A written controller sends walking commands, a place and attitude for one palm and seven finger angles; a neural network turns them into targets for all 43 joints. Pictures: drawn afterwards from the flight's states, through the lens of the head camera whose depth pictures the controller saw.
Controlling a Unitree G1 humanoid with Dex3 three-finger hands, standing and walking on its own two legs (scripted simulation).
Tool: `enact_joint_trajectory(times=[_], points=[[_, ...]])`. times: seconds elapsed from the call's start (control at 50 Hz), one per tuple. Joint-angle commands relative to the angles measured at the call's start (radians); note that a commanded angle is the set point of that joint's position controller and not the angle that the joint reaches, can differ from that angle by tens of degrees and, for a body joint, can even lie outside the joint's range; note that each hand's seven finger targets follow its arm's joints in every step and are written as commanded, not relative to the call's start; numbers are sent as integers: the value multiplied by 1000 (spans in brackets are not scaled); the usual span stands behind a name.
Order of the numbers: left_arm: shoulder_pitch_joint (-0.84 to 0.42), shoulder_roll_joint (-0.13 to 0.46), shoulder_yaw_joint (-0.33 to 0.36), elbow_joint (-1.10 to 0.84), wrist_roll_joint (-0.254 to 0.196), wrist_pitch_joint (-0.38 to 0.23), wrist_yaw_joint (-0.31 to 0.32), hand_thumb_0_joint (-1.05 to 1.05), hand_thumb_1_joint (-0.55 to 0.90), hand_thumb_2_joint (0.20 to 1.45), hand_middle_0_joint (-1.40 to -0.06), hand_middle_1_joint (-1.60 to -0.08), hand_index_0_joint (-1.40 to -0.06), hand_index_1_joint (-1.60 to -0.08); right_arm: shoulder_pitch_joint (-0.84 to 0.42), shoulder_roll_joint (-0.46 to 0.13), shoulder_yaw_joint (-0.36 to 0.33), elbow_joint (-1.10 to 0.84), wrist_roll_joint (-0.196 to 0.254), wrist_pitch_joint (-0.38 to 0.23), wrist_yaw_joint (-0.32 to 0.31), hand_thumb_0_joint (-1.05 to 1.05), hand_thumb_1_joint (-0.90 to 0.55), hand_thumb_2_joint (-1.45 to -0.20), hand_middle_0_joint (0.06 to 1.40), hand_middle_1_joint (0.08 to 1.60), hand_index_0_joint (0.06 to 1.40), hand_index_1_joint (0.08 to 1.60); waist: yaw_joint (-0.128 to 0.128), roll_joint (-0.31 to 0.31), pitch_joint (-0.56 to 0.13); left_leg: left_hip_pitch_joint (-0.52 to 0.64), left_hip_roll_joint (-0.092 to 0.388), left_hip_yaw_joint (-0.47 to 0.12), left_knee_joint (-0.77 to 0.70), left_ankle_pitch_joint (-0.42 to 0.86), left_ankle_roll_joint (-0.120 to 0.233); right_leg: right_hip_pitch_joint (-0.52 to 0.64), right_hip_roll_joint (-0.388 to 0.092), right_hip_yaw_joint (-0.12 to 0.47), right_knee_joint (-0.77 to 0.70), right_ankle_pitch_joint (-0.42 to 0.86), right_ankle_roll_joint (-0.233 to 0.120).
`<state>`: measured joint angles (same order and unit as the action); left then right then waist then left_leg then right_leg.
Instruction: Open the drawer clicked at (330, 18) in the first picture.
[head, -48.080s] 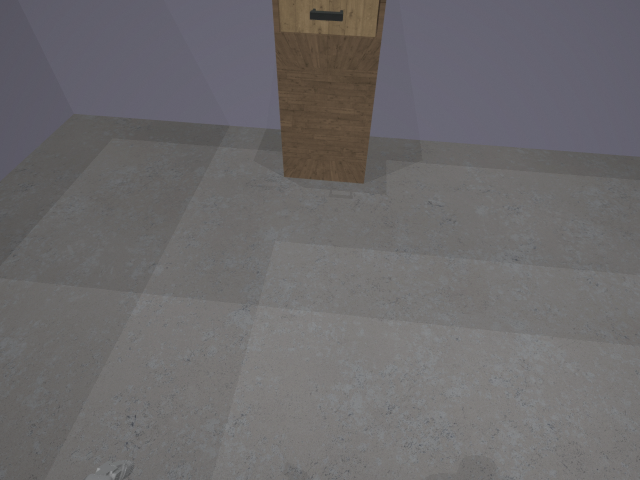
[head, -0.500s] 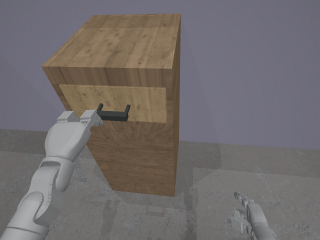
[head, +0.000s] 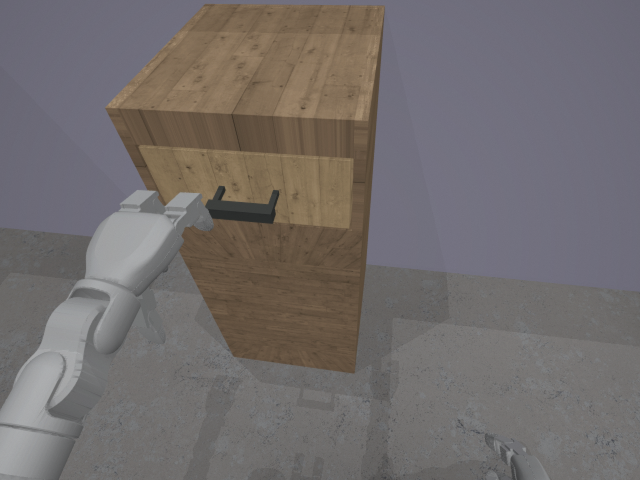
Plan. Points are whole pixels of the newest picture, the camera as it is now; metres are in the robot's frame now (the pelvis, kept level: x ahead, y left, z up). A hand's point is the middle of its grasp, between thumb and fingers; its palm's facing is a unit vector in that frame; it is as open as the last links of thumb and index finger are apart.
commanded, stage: raise the hand with hooked fingers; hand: left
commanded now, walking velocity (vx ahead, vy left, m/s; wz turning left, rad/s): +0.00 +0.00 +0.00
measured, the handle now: (243, 202) +0.53 +0.22 +0.01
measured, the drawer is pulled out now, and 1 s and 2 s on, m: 0.00 0.00 0.00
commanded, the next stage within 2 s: move the hooked fingers above the handle in 0.06 s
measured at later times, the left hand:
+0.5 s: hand (171, 254) +0.33 +0.23 +0.11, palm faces +0.02 -0.04 -1.00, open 13.8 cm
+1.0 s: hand (188, 231) +0.40 +0.25 +0.08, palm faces -0.03 -0.04 -1.00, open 13.8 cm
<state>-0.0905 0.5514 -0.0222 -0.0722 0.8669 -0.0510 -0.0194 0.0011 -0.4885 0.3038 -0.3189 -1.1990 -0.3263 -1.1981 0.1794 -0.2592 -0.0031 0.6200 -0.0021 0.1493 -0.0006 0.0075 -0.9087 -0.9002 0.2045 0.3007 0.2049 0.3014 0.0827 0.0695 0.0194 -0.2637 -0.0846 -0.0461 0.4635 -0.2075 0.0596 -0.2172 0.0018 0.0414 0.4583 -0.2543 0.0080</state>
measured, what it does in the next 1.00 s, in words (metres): stands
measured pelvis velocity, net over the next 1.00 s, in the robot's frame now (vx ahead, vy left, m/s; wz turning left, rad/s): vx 0.03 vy -0.02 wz -0.01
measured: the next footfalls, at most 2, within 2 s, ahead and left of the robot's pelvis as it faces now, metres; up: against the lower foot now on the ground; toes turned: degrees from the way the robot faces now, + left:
none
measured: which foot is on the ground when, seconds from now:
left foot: down 0.00-1.00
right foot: down 0.00-1.00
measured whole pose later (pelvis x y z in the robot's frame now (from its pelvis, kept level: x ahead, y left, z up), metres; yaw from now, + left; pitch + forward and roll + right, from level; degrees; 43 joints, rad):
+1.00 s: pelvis +0.03 -0.02 -0.01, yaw +0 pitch +8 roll +0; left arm -0.33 0.56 0.00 0.34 0.90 -0.01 0.01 0.00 -0.49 0.30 -0.31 -1.20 -0.32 -1.20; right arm 0.19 -0.27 -0.03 0.62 0.02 0.19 -0.04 0.01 -0.91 -0.90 0.20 0.30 0.20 0.30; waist 0.04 0.07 -0.06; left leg -0.41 -0.06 -0.05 0.58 -0.30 0.03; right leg -0.37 0.03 0.04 0.58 -0.34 -0.02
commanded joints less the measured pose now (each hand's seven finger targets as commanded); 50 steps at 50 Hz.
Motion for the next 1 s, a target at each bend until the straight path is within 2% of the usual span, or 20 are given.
enact_joint_trajectory(times=[0.0, 0.06, 0.14, 0.16, 0.2, 0.26, 0.34, 0.4, 0.42, 0.48, 0.52, 0.6, 0.64, 0.7, 0.76, 0.8, 0.88, 0.9, 0.96, 0.98], points=[[-306, 189, 162, -123, -3, 29, 91, 0, -500, 300, -300, -1200, -300, -1200, -152, -100, -37, -147, 20, -50, 1, 0, -900, -900, 200, 300, 200, 300, -2, 15, -237, 117, 64, -29, -85, 156, -57, 12, 37, -64, -41, 67, -56], [-316, 165, 102, -101, 8, 69, 71, 0, -500, 300, -300, -1200, -300, -1200, -165, -107, -36, -147, 23, -43, -4, 0, -900, -900, 200, 300, 200, 300, -11, -13, -230, 105, 60, -17, -96, 97, -47, 14, 30, -59, -49, 44, -52], [-305, 155, 66, -120, 12, 77, 28, 0, -500, 300, -300, -1200, -300, -1200, -181, -103, -30, -158, 21, -45, -13, 0, -900, -900, 200, 300, 200, 300, -18, -35, -248, 113, 55, 1, -88, 98, -29, 43, 24, -49, -63, 47, -48], [-327, 169, 71, -109, 11, 72, 22, 0, -500, 300, -300, -1200, -300, -1200, -180, -104, -27, -158, 19, -45, -19, 0, -900, -900, 200, 300, 200, 300, -21, -61, -238, 105, 51, 8, -87, 84, -24, 41, 22, -47, -71, 40, -44], [-364, 229, 126, -73, 16, 54, 20, 0, -500, 300, -300, -1200, -300, -1200, -179, -110, -21, -149, 18, -46, -31, 0, -900, -900, 200, 300, 200, 300, -22, -69, -212, 82, 48, 12, -84, 59, -21, 34, 26, -41, -81, 16, -43], [-400, 279, 185, 8, 18, 14, 34, 0, -500, 300, -300, -1200, -300, -1200, -170, -102, -15, -133, 19, -48, -48, 0, -900, -900, 200, 300, 200, 300, -15, -87, -191, 59, 38, 26, -73, 67, -15, 41, 20, -31, -85, 27, -41], [-456, 320, 229, 90, 8, -20, 55, 0, -500, 300, -300, -1200, -300, -1200, -155, -97, -18, -125, 23, -53, -62, 0, -900, -900, 200, 300, 200, 300, -10, -43, -214, 41, 25, 35, -50, 81, -14, 60, 14, -18, -80, 54, -40], [-482, 315, 215, 142, 17, -24, 54, 0, -500, 300, -300, -1200, -300, -1200, -147, -103, -25, -127, 23, -48, -65, 0, -900, -900, 200, 300, 200, 300, -20, -25, -248, 18, 15, 47, -28, 101, -17, 73, 9, -8, -65, 99, -37], [-489, 281, 177, 165, 16, -22, 48, 0, -500, 300, -300, -1200, -300, -1200, -142, -102, -25, -128, 26, -49, -64, 0, -900, -900, 200, 300, 200, 300, -28, -26, -238, 9, 16, 48, -20, 93, -15, 52, 8, -10, -63, 100, -35], [-505, 251, 126, 164, 16, -33, 22, 0, -500, 300, -300, -1200, -300, -1200, -125, -111, -35, -134, 21, -50, -63, 0, -900, -900, 200, 300, 200, 300, -42, -30, -270, 19, 13, 54, 5, 123, -9, 40, 7, -7, -45, 164, -33], [-517, 210, 85, 158, 5, -49, 2, 0, -500, 300, -300, -1200, -300, -1200, -112, -113, -42, -141, 21, -54, -60, 0, -900, -900, 200, 300, 200, 300, -53, -58, -278, 16, 13, 50, 22, 139, -4, 28, 8, -8, -32, 198, -31], [-521, 305, 177, 168, -3, -84, -1, 0, -500, 300, -300, -1200, -300, -1200, -86, -128, -48, -132, 14, -46, -68, 0, -900, -900, 200, 300, 200, 300, -44, -107, -321, -19, 6, 49, 49, 167, -1, 64, 2, 3, 4, 295, -23], [-540, 312, 199, 159, 1, -109, 21, 0, -500, 300, -300, -1200, -300, -1200, -80, -121, -54, -129, 16, -44, -68, 0, -900, -900, 200, 300, 200, 300, -37, -69, -330, -21, 6, 46, 56, 188, -2, 50, 4, 0, 23, 310, -29], [-523, 386, 296, 115, 5, -129, 76, 0, -500, 300, -300, -1200, -300, -1200, -65, -121, -64, -129, 10, -39, -62, 0, -900, -900, 200, 300, 200, 300, -7, -29, -418, -11, 7, 40, 78, 278, -5, 91, 9, -2, 63, 387, -37], [-492, 325, 269, 139, 9, -102, 119, 0, -500, 300, -300, -1200, -300, -1200, -57, -110, -69, -131, 13, -33, -48, 0, -900, -900, 200, 300, 200, 300, -9, -9, -411, -7, 14, 43, 92, 334, -10, 55, 14, -17, 83, 427, -41], [-449, 320, 270, 199, 14, -59, 128, 0, -500, 300, -300, -1200, -300, -1200, -49, -119, -72, -129, 16, -22, -42, 0, -900, -900, 200, 300, 200, 300, -11, -54, -406, -27, 17, 48, 96, 342, -13, 52, 20, -25, 88, 420, -40], [-491, 240, 138, 253, 38, 28, 90, 0, -500, 300, -300, -1200, -300, -1200, -46, -135, -69, -135, 30, -1, -37, 0, -900, -900, 200, 300, 200, 300, -52, -73, -351, -19, 32, 54, 91, 304, -11, -27, 27, -38, 79, 344, -39], [-511, 198, 93, 244, 32, 35, 72, 0, -500, 300, -300, -1200, -300, -1200, -44, -135, -69, -140, 30, 3, -37, 0, -900, -900, 200, 300, 200, 300, -65, -88, -358, -6, 33, 52, 94, 319, -8, -30, 28, -41, 76, 350, -39], [-589, 232, 87, 201, 43, 19, 36, 0, -500, 300, -300, -1200, -300, -1200, -33, -137, -71, -139, 26, 10, -47, 0, -900, -900, 200, 300, 200, 300, -76, -77, -411, 38, 37, 35, 104, 329, -4, -40, 29, -36, 82, 332, -38], [-617, 211, 65, 181, 41, 4, 29, 0, -500, 300, -300, -1200, -300, -1200, -29, -131, -70, -143, 23, 8, -50, 0, -900, -900, 200, 300, 200, 300, -81, -59, -423, 57, 35, 29, 110, 349, -3, -50, 30, -36, 84, 334, -39]])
